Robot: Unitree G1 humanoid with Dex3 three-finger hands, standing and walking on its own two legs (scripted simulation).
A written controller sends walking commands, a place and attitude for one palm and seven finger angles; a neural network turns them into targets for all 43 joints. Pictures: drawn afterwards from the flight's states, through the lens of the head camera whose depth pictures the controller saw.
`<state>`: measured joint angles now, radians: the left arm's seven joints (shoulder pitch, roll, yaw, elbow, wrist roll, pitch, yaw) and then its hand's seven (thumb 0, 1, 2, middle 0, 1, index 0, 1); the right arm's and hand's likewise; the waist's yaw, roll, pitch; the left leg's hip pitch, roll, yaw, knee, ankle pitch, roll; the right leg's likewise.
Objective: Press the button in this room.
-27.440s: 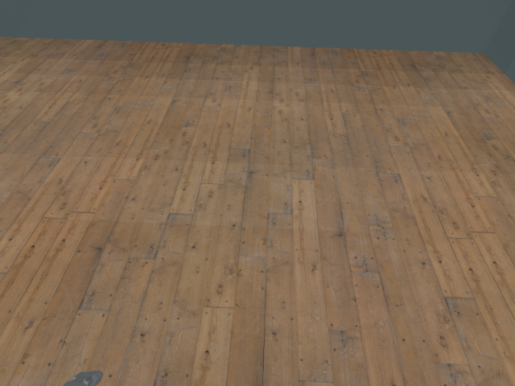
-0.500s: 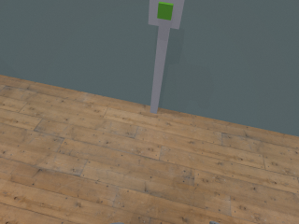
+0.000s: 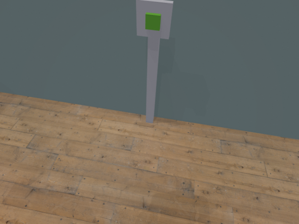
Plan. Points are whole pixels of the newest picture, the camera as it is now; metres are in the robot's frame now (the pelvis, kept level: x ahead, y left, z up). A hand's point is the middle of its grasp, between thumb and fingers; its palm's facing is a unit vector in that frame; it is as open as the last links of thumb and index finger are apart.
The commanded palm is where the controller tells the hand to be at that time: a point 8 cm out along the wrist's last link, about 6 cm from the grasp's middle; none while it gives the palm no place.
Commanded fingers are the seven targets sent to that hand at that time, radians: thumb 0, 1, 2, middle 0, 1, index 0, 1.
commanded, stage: stand and wait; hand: left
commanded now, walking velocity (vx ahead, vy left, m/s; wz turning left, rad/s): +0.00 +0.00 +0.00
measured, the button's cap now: (153, 21) +0.96 +0.05 +0.09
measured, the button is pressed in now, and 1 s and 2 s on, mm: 0 0 0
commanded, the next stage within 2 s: look at it before walking up in 0.24 s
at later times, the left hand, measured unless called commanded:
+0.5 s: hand out of the picture +0.00 +0.16 -0.17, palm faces +0.05 -0.98 -0.18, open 7.3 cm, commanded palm none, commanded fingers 0.00 0.90 0.90 -0.20 -0.30 -0.20 -0.30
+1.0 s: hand out of the picture -0.02 +0.15 -0.17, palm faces +0.05 -0.98 -0.19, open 7.4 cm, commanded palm none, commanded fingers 0.00 0.90 0.90 -0.20 -0.30 -0.20 -0.30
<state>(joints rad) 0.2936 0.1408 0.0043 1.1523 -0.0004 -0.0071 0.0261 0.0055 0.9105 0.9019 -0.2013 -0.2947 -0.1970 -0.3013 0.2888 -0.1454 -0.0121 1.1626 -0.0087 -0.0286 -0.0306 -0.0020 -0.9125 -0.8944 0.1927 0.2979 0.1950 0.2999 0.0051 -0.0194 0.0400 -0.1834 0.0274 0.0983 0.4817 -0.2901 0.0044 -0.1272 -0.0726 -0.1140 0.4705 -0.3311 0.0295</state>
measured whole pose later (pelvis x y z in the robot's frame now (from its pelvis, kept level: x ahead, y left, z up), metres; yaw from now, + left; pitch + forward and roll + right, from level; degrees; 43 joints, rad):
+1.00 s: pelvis -0.01 -0.01 +0.01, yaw +0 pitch -2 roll +0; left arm 0.30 0.14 0.00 1.13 0.00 -0.01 0.04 0.00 0.91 0.90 -0.20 -0.29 -0.20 -0.30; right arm 0.26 -0.14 -0.02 1.16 -0.01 -0.01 -0.04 0.01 -0.91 -0.89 0.20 0.30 0.20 0.30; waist 0.01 0.00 0.05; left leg -0.13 0.05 0.09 0.40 -0.24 -0.02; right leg -0.08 -0.05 -0.12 0.40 -0.29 0.01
